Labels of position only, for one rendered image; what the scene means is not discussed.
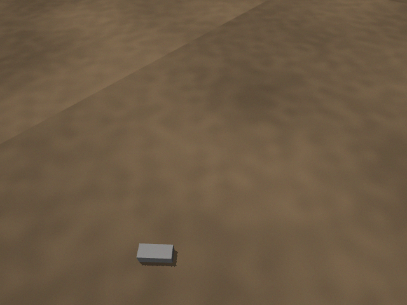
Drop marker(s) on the carton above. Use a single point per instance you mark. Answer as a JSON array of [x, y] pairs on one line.
[[155, 253]]

